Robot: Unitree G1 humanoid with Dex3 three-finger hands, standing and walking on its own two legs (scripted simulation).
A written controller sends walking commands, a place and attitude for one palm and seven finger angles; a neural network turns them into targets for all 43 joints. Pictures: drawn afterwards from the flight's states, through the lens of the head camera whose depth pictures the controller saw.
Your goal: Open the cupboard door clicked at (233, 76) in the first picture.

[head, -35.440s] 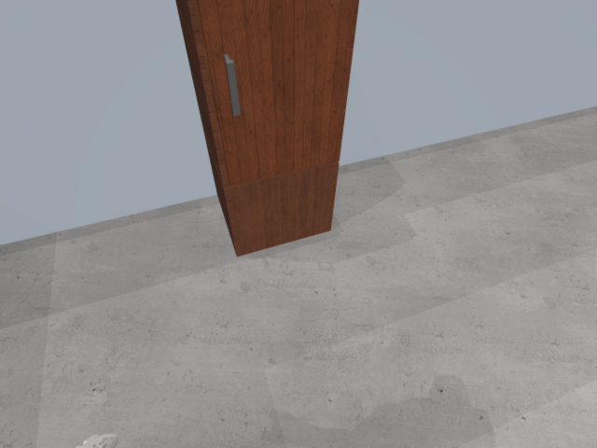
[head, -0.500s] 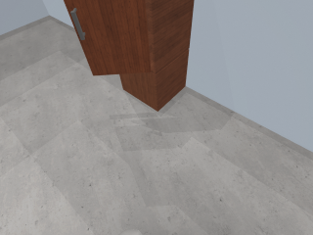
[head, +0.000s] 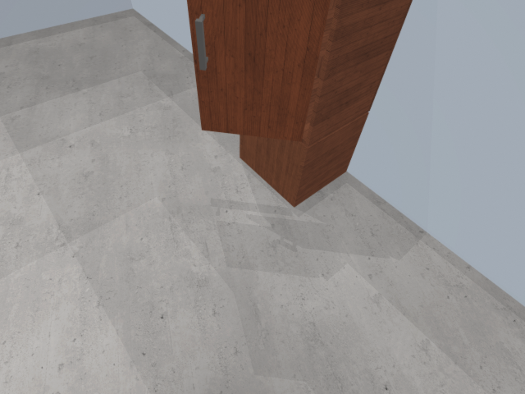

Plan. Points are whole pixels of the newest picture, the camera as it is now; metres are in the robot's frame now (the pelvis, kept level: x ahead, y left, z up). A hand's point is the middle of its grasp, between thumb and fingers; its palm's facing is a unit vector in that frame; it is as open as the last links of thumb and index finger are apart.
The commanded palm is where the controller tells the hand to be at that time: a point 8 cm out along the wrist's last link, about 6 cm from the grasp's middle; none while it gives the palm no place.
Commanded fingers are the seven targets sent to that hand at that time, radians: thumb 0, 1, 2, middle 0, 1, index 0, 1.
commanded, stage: take the last steps up to it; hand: left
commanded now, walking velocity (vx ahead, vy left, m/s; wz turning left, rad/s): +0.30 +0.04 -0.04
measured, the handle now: (202, 42) +1.00 +0.28 +0.02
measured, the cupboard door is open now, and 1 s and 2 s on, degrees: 44 44 44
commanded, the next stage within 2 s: come to a stop and stand still in 0.96 s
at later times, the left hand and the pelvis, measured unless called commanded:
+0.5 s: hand (202, 310) +0.28 +0.14 -0.15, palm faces -0.03 -0.98 -0.18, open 7.3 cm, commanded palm none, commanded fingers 0.00 0.90 0.90 -0.20 -0.30 -0.20 -0.30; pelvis +0.16 -0.02 +0.00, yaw -2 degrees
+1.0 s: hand (176, 281) +0.34 +0.21 -0.17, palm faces +0.03 -0.99 -0.15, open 7.3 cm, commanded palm none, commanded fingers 0.00 0.90 0.90 -0.20 -0.30 -0.20 -0.30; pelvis +0.33 +0.04 +0.01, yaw -3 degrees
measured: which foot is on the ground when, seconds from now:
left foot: down 0.00-0.36, up 0.38-0.78, down 0.80-1.00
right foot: up 0.00-0.34, down 0.36-0.80, up 0.82-1.00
